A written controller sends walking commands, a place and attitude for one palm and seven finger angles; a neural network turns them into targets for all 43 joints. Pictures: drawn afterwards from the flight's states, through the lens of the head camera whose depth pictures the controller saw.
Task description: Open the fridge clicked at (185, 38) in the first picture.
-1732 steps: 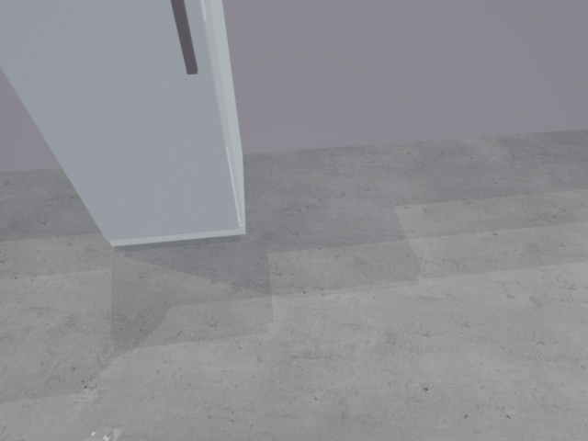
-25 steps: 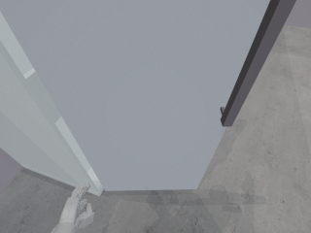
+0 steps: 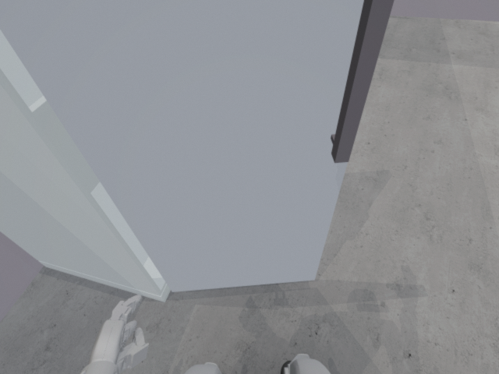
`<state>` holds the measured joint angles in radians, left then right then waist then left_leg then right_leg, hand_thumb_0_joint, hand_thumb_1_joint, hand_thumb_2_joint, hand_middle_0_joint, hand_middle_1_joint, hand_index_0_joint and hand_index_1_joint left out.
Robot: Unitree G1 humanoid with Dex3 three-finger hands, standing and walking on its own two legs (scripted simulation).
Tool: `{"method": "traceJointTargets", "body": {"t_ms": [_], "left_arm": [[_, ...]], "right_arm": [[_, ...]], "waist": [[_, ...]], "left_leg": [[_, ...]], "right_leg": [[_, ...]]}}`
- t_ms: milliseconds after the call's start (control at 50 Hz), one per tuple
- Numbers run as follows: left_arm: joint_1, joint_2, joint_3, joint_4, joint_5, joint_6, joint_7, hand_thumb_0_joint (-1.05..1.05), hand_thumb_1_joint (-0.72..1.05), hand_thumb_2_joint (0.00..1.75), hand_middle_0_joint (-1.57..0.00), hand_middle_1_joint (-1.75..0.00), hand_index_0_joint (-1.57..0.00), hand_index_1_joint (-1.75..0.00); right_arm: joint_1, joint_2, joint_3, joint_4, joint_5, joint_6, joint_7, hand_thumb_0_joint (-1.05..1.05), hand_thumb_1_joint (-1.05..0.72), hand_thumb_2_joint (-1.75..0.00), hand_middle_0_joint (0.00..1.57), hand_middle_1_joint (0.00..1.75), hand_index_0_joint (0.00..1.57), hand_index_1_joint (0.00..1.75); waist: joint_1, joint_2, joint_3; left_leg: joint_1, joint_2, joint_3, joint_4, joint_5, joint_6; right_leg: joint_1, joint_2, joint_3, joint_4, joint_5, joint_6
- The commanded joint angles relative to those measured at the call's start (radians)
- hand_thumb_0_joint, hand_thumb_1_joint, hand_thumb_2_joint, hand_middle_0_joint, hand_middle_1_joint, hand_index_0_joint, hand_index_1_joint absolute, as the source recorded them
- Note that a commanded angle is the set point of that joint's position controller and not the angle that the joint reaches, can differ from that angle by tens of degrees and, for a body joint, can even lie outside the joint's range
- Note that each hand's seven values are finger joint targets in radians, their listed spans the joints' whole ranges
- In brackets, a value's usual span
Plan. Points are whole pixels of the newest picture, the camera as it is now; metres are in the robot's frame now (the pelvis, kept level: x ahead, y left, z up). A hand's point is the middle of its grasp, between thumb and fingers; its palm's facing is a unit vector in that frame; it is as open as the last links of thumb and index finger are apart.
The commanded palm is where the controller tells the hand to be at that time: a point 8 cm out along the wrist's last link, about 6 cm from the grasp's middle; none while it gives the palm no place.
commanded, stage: step back with the hand held close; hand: right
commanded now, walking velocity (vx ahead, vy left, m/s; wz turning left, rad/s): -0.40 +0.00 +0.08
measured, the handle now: (355, 67) +0.51 -0.15 +0.23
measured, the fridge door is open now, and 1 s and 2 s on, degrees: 70 70 70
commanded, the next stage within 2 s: stop stepping back and stand still in 0.30 s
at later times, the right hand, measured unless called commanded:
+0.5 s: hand out of the picture +0.13 -0.26 +0.19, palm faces +0.27 +0.87 -0.41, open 7.5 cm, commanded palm +0.06 -0.31 +0.20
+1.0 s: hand out of the picture +0.04 -0.27 +0.19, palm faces +0.32 +0.83 -0.46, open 7.5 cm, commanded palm -0.02 -0.32 +0.20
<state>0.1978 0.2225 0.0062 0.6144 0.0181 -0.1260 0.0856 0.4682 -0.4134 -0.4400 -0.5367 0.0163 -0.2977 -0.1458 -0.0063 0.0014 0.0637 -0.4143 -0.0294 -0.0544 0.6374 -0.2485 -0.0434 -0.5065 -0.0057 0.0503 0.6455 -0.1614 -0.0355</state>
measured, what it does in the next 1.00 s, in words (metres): walks backwards: left foot, then right foot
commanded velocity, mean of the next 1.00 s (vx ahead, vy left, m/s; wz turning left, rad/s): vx -0.01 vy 0.03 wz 0.03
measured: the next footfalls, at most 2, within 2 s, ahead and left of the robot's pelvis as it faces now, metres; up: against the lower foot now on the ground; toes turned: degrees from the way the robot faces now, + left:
left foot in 0.16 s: -0.03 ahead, +0.14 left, +0.00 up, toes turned -3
right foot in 0.32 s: +0.05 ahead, -0.10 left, +0.00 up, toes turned +0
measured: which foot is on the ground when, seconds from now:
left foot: up 0.00-0.14, down 0.16-0.34, up 0.36-0.62, down 0.64-1.00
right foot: down 0.00-0.16, up 0.18-0.30, down 0.32-0.62, up 0.64-0.80, down 0.82-1.00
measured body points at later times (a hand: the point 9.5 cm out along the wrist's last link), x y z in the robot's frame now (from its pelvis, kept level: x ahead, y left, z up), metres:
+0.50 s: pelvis -0.11 -0.03 +0.02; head -0.08 -0.07 +0.47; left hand +0.07 +0.21 -0.02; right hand +0.11 -0.31 +0.22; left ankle -0.13 +0.10 -0.66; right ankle +0.01 -0.10 -0.72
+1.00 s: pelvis -0.18 -0.04 +0.01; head -0.20 -0.06 +0.46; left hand -0.09 +0.20 -0.07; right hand +0.02 -0.32 +0.22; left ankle -0.17 +0.05 -0.71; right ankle -0.14 -0.18 -0.72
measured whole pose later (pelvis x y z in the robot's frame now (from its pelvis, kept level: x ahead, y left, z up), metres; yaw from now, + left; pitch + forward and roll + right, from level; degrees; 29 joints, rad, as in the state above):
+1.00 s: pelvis -0.18 -0.04 +0.01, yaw +5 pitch -2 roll +0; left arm 0.33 0.15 -0.03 0.65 0.02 -0.16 0.05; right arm 0.57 -0.46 -0.44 -0.51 0.03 -0.20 -0.15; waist 0.07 0.06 -0.04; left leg -0.32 -0.02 0.08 0.70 -0.45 0.03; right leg -0.29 -0.06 -0.03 0.59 -0.29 0.01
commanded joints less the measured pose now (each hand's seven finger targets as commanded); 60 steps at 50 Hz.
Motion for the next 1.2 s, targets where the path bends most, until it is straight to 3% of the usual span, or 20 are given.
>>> {"method": "traceJointTargets", "body": {"t_ms": [0, 100, 140, 160, 200, 240, 300, 340, 460, 520, 560, 600, 620, 640, 760, 800, 860, 960, 1000, 1180], "left_arm": [[-0.088, 0.134, 0.082, -0.152, 0.009, -0.084, 0.003, 0.0, 0.9, 0.9, -0.2, -0.3, -0.2, -0.3], [-0.081, 0.093, 0.073, -0.122, 0.003, -0.073, -0.029, 0.0, 0.9, 0.9, -0.2, -0.3, -0.2, -0.3], [-0.053, 0.056, 0.058, -0.098, 0.011, -0.044, -0.028, 0.0, 0.9, 0.9, -0.2, -0.3, -0.2, -0.3], [-0.083, 0.051, 0.029, -0.111, 0.029, -0.044, -0.023, 0.0, 0.9, 0.9, -0.2, -0.3, -0.2, -0.3], [-0.109, 0.057, 0.038, -0.119, 0.0, -0.044, -0.006, 0.0, 0.9, 0.9, -0.2, -0.3, -0.2, -0.3], [-0.139, 0.062, 0.015, -0.116, 0.006, -0.036, 0.012, 0.0, 0.9, 0.9, -0.2, -0.3, -0.2, -0.3], [-0.101, 0.131, 0.042, -0.143, -0.006, -0.04, 0.01, 0.0, 0.9, 0.9, -0.2, -0.3, -0.2, -0.3], [-0.093, 0.116, 0.057, -0.153, -0.001, -0.077, -0.017, 0.0, 0.9, 0.9, -0.2, -0.3, -0.2, -0.3], [-0.083, 0.108, 0.059, -0.188, -0.011, -0.067, -0.048, 0.0, 0.9, 0.9, -0.2, -0.3, -0.2, -0.3], [-0.083, 0.11, 0.049, -0.188, -0.001, -0.042, -0.024, 0.0, 0.9, 0.9, -0.2, -0.3, -0.2, -0.3], [-0.066, 0.103, 0.047, -0.175, -0.001, -0.027, -0.012, 0.0, 0.9, 0.9, -0.2, -0.3, -0.2, -0.3], [-0.068, 0.114, 0.046, -0.149, -0.004, -0.005, -0.008, 0.0, 0.9, 0.9, -0.2, -0.3, -0.2, -0.3], [-0.072, 0.117, 0.033, -0.128, 0.004, -0.004, -0.012, 0.0, 0.9, 0.9, -0.2, -0.3, -0.2, -0.3], [-0.063, 0.097, 0.029, -0.117, -0.012, -0.013, -0.016, 0.0, 0.9, 0.9, -0.2, -0.3, -0.2, -0.3], [-0.051, 0.113, 0.029, -0.094, -0.006, -0.056, 0.037, 0.0, 0.9, 0.9, -0.2, -0.3, -0.2, -0.3], [-0.035, 0.152, 0.041, -0.13, -0.009, -0.08, 0.03, 0.0, 0.9, 0.9, -0.2, -0.3, -0.2, -0.3], [-0.034, 0.099, 0.037, -0.124, 0.002, -0.103, -0.007, 0.0, 0.9, 0.9, -0.2, -0.3, -0.2, -0.3], [-0.054, 0.112, 0.037, -0.134, -0.002, -0.074, -0.025, 0.0, 0.9, 0.9, -0.2, -0.3, -0.2, -0.3], [-0.056, 0.109, 0.058, -0.152, -0.01, -0.053, -0.022, 0.0, 0.9, 0.9, -0.2, -0.3, -0.2, -0.3], [-0.055, 0.107, 0.03, -0.092, 0.002, -0.08, 0.007, 0.0, 0.9, 0.9, -0.2, -0.3, -0.2, -0.3]], "right_arm": [[-0.058, -0.199, -0.186, -0.23, 0.003, -0.068, -0.011, 0.0, -0.9, -0.9, 0.2, 0.3, 0.2, 0.3], [0.043, -0.163, -0.118, -0.186, 0.055, -0.048, 0.001, 0.0, -0.9, -0.9, 0.2, 0.3, 0.2, 0.3], [-0.027, -0.231, -0.132, -0.209, 0.037, -0.052, -0.009, 0.0, -0.9, -0.9, 0.2, 0.3, 0.2, 0.3], [-0.106, -0.26, -0.136, -0.212, 0.016, -0.059, -0.024, 0.0, -0.9, -0.9, 0.2, 0.3, 0.2, 0.3], [-0.163, -0.198, -0.064, -0.143, 0.007, -0.002, -0.002, 0.0, -0.9, -0.9, 0.2, 0.3, 0.2, 0.3], [-0.18, -0.191, -0.061, -0.108, -0.002, 0.017, 0.002, 0.0, -0.9, -0.9, 0.2, 0.3, 0.2, 0.3], [-0.155, -0.205, -0.083, -0.243, 0.012, -0.002, 0.005, 0.0, -0.9, -0.9, 0.2, 0.3, 0.2, 0.3], [-0.04, -0.198, -0.113, -0.2, 0.041, -0.028, 0.012, 0.0, -0.9, -0.9, 0.2, 0.3, 0.2, 0.3], [0.142, -0.173, -0.144, -0.304, 0.057, 0.035, -0.007, 0.0, -0.9, -0.9, 0.2, 0.3, 0.2, 0.3], [0.133, -0.173, -0.134, -0.226, 0.056, 0.078, -0.023, 0.0, -0.9, -0.9, 0.2, 0.3, 0.2, 0.3], [0.106, -0.193, -0.119, -0.206, 0.043, 0.093, -0.015, 0.0, -0.9, -0.9, 0.2, 0.3, 0.2, 0.3], [-0.012, -0.255, -0.132, -0.26, 0.047, 0.09, -0.01, 0.0, -0.9, -0.9, 0.2, 0.3, 0.2, 0.3], [-0.096, -0.286, -0.171, -0.232, 0.046, 0.087, -0.018, 0.0, -0.9, -0.9, 0.2, 0.3, 0.2, 0.3], [-0.178, -0.217, -0.094, -0.189, 0.049, 0.088, -0.009, 0.0, -0.9, -0.9, 0.2, 0.3, 0.2, 0.3], [-0.206, -0.145, -0.005, -0.078, 0.004, 0.081, -0.032, 0.0, -0.9, -0.9, 0.2, 0.3, 0.2, 0.3], [-0.202, -0.166, -0.032, -0.209, 0.011, 0.049, -0.036, 0.0, -0.9, -0.9, 0.2, 0.3, 0.2, 0.3], [-0.087, -0.229, -0.125, -0.279, 0.016, 0.021, -0.022, 0.0, -0.9, -0.9, 0.2, 0.3, 0.2, 0.3], [0.124, -0.191, -0.146, -0.151, 0.011, 0.035, -0.024, 0.0, -0.9, -0.9, 0.2, 0.3, 0.2, 0.3], [0.038, -0.214, -0.155, -0.105, 0.02, 0.046, -0.018, 0.0, -0.9, -0.9, 0.2, 0.3, 0.2, 0.3], [-0.124, -0.139, -0.046, -0.08, 0.009, 0.02, -0.013, 0.0, -0.9, -0.9, 0.2, 0.3, 0.2, 0.3]], "waist": [[-0.01, -0.24, -0.213], [-0.015, -0.227, -0.184], [-0.011, 0.147, -0.162], [-0.021, 0.142, -0.122], [-0.012, 0.305, -0.142], [0.0, 0.162, -0.096], [-0.015, -0.24, -0.281], [-0.031, -0.226, -0.327], [-0.012, -0.25, -0.213], [-0.013, -0.3, -0.165], [-0.012, -0.116, -0.16], [-0.001, 0.227, -0.125], [0.013, 0.191, -0.126], [0.022, 0.219, -0.137], [0.026, -0.011, -0.042], [0.03, -0.347, -0.077], [0.029, -0.288, -0.039], [-0.023, -0.123, -0.103], [-0.012, 0.285, -0.076], [0.012, -0.033, -0.07]], "left_leg": [[0.299, -0.097, 0.015, 0.396, -0.156, 0.027], [0.158, 0.019, 0.01, -0.174, -0.288, 0.108], [-0.114, 0.405, -0.515, -0.496, -0.082, 0.238], [-0.023, 0.408, -0.37, -0.411, 0.491, 0.244], [0.095, 0.307, -0.236, -0.264, 0.733, 0.197], [0.077, 0.236, -0.127, -0.17, 0.78, 0.151], [0.057, 0.008, 0.0, 0.133, 0.121, 0.023], [-0.051, -0.057, -0.023, 0.383, -0.347, 0.038], [0.171, -0.045, 0.125, 0.268, -0.24, 0.046], [0.395, -0.093, 0.217, -0.029, -0.319, 0.091], [0.389, -0.01, 0.137, -0.358, -0.241, 0.122], [-0.033, 0.368, -0.256, -0.533, -0.303, 0.263], [-0.054, 0.4, -0.225, -0.495, -0.243, 0.297], [-0.061, 0.395, -0.28, -0.526, -0.519, 0.278], [-0.018, 0.205, -0.035, -0.248, -0.401, 0.171], [-0.15, 0.017, 0.105, 0.172, -0.274, 0.07], [-0.161, 0.052, 0.013, 0.427, -0.262, 0.059], [0.463, 0.015, 0.109, -0.129, -0.214, 0.09], [0.281, 0.368, -0.521, -0.467, -0.417, 0.254], [-0.016, 0.148, -0.051, -0.186, -0.242, 0.107]], "right_leg": [[-0.179, -0.311, 0.324, -0.479, -0.508, -0.147], [0.077, -0.223, 0.126, -0.309, -0.35, 0.007], [0.19, -0.036, -0.029, 0.243, -0.186, 0.091], [0.086, -0.014, -0.066, 0.34, -0.28, 0.094], [0.035, -0.011, -0.043, 0.345, -0.255, 0.069], [0.141, 0.001, -0.094, 0.059, -0.149, 0.058], [0.413, -0.233, 0.078, -0.271, 0.7, -0.026], [0.444, -0.339, 0.174, -0.295, 0.68, -0.103], [0.119, -0.26, 0.096, -0.559, -0.457, -0.054], [0.008, -0.184, 0.015, -0.601, -0.57, 0.059], [0.091, -0.053, -0.11, -0.329, -0.4, 0.091], [0.15, 0.019, -0.083, 0.393, -0.199, 0.056], [0.054, -0.01, -0.059, 0.565, -0.167, 0.061], [0.003, -0.018, -0.002, 0.597, -0.215, 0.069], [0.299, -0.021, -0.149, -0.151, -0.247, 0.001], [0.425, -0.254, 0.281, -0.379, -0.303, -0.105], [0.216, -0.351, 0.485, -0.524, -0.521, -0.201], [-0.158, -0.137, -0.007, -0.177, -0.497, -0.033], [-0.226, 0.019, -0.099, 0.44, -0.387, 0.017], [0.356, -0.078, -0.019, -0.228, -0.195, -0.026]]}}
